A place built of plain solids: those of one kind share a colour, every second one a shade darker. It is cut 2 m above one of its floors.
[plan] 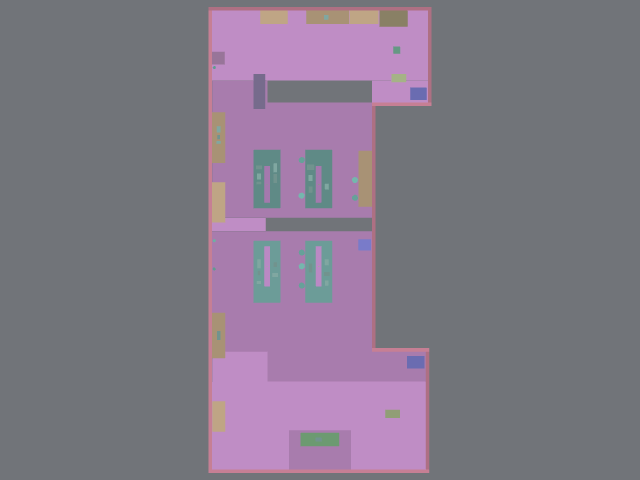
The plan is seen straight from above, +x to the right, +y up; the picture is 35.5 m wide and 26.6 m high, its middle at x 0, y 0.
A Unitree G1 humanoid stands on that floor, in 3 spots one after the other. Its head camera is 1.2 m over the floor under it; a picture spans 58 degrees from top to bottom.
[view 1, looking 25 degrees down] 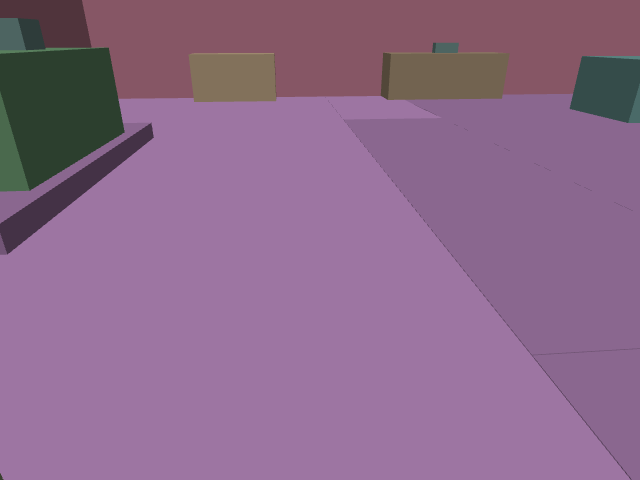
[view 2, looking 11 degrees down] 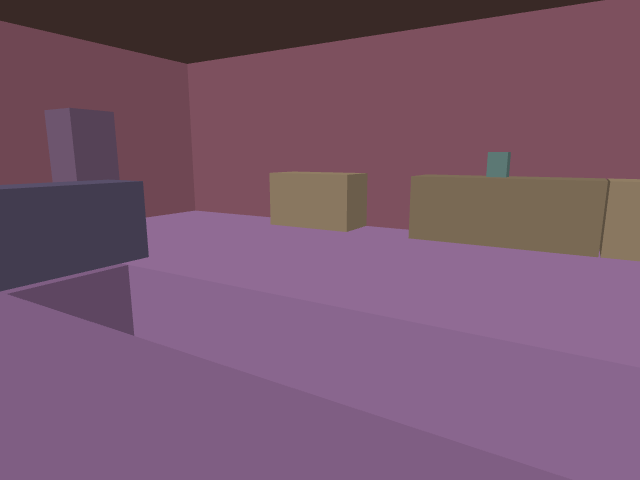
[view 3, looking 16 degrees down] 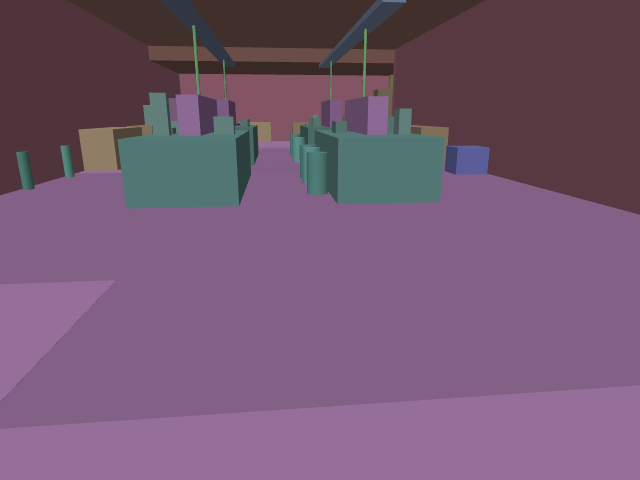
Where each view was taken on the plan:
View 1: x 4.24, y -8.84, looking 175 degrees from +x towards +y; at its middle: floor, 2.84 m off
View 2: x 1.36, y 5.90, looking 121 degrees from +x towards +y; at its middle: floor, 6.28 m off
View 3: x -1.69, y -9.42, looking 84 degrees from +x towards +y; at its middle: floor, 4.35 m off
